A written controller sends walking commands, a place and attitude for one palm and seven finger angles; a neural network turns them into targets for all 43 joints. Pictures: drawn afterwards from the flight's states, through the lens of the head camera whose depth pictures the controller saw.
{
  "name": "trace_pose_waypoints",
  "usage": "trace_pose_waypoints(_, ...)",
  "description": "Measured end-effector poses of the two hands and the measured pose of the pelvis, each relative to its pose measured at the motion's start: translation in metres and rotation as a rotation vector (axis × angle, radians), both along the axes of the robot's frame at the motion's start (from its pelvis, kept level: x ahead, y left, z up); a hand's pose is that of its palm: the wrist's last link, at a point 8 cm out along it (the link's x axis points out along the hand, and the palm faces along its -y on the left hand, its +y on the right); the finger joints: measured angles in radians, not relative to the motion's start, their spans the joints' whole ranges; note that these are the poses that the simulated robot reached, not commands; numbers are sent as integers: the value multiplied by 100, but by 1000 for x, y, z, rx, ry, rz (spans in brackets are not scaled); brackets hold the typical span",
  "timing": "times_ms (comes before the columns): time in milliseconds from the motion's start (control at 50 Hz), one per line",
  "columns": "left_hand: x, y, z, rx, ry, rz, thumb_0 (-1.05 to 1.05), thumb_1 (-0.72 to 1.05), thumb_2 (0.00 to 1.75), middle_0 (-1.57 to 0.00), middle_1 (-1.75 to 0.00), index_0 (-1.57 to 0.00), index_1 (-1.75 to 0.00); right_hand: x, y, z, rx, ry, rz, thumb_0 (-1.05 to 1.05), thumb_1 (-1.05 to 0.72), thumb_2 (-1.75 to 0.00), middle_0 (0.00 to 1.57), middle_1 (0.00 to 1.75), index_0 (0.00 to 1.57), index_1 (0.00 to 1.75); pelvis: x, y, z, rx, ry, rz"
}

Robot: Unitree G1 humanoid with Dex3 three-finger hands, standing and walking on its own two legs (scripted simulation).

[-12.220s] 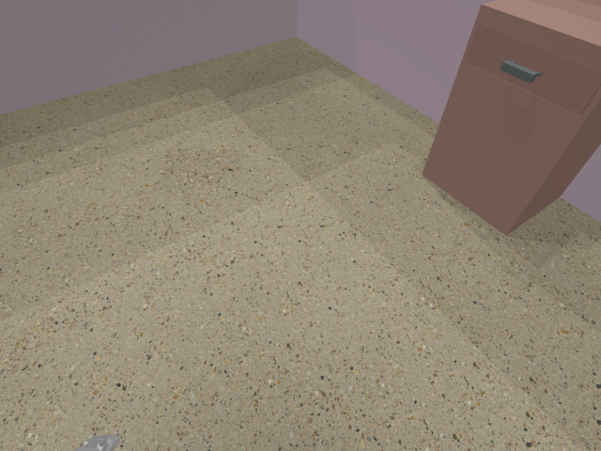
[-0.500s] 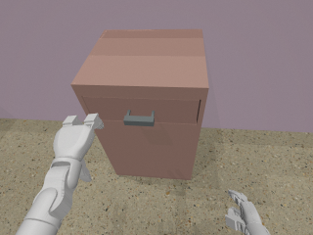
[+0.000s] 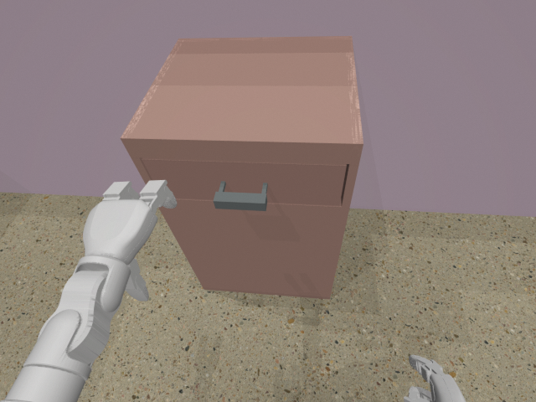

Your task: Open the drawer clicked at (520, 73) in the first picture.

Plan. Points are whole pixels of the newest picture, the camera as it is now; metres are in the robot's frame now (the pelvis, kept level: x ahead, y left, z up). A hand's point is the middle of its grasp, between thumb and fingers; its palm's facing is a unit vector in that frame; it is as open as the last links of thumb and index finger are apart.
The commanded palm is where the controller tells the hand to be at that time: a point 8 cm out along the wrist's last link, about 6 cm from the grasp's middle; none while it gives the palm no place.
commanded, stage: raise the hand with hooked fingers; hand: left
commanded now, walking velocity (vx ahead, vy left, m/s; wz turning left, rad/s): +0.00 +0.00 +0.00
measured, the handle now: (242, 193) +0.54 +0.15 -0.10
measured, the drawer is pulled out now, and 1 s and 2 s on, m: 0.00 0.00 0.00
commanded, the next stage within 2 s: move the hooked fingers above the handle in 0.02 s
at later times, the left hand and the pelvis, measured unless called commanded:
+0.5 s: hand (168, 233) +0.34 +0.21 +0.05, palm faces +0.01 -0.07 -1.00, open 13.8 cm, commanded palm +0.32 +0.22 +0.10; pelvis -0.01 -0.01 +0.00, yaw +0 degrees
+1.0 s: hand (199, 215) +0.40 +0.19 +0.01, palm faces -0.04 -0.03 -1.00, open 13.8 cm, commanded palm +0.39 +0.19 +0.06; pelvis -0.01 -0.01 -0.01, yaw -1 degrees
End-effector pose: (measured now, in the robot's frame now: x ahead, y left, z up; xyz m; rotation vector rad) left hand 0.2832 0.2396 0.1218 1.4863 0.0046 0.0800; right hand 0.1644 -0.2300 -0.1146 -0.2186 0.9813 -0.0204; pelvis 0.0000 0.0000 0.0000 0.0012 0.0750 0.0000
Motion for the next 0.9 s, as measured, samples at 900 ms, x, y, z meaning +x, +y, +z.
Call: trace_pose_waypoints(900,87,-45,-54,38,66,-31,0,-49,30,-32,-120,-32,-120,-81,-42,-22,-45,140,-185,1,-91,-90,20,30,20,30,-7,-13,-12,8,108,-13)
